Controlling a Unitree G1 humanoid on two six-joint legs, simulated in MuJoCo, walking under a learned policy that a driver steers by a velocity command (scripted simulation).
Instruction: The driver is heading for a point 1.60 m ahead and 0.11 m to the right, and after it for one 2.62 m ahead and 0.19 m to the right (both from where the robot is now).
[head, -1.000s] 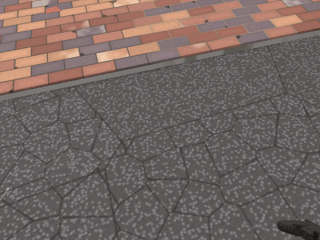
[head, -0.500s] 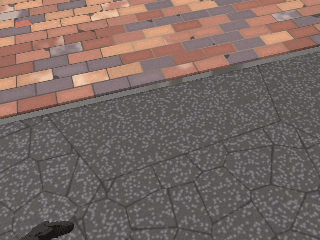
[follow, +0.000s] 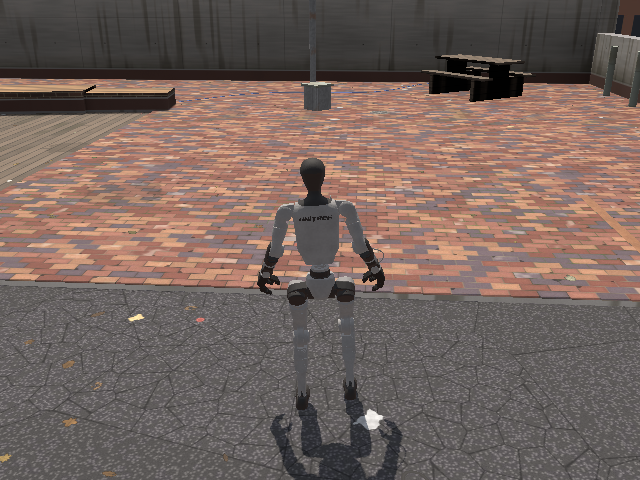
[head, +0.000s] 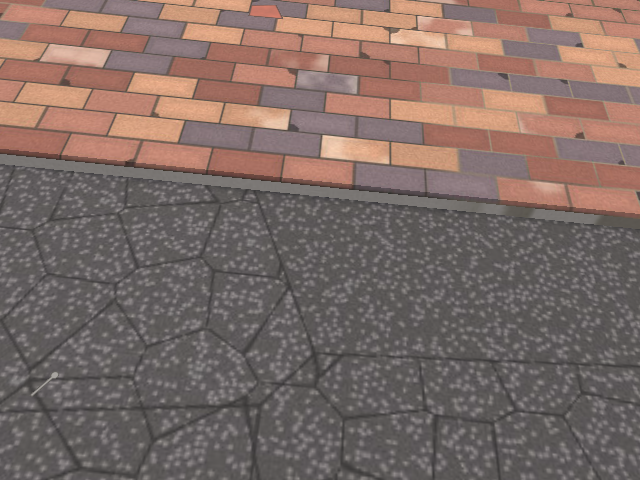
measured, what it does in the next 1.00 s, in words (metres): walks ahead: right foot, then left foot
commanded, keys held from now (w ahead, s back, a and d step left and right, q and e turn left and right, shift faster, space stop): q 0.12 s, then no key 0.24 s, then w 0.32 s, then w+e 0.32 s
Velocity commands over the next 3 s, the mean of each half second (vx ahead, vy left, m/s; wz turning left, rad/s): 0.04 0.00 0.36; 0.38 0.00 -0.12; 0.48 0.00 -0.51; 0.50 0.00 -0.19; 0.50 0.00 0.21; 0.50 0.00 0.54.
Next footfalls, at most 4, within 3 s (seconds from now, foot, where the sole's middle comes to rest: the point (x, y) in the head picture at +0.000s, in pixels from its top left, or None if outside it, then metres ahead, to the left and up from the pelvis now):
0.36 right None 0.07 -0.14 -0.77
0.70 left None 0.09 0.14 -0.77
1.18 right None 0.46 -0.06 -0.77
1.68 left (270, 341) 0.77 0.09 -0.77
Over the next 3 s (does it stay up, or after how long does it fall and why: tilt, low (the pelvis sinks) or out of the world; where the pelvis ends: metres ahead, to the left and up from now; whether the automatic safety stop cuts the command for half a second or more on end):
stays up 1.26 -0.13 0.06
